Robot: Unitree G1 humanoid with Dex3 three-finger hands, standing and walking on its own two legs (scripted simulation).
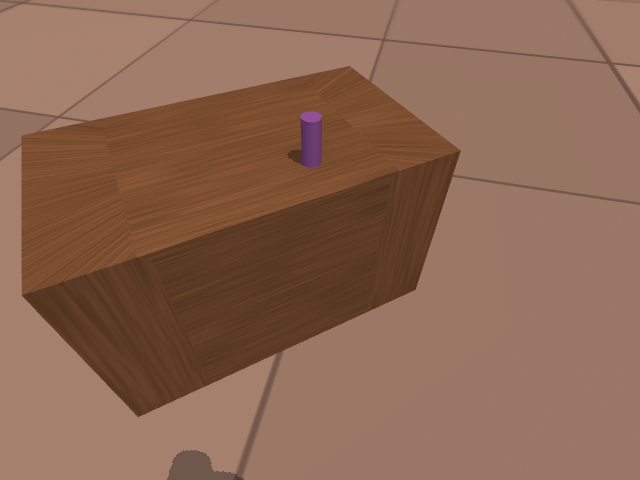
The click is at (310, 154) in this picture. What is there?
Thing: squat round
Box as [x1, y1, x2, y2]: [301, 111, 321, 167]
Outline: 308,111 301,115 302,163 305,166 314,167 320,163 321,115 317,112
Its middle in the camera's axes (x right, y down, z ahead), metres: -0.03 -0.25 +0.97
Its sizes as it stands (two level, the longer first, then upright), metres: 0.051 0.051 0.130
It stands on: a support 0.65 m high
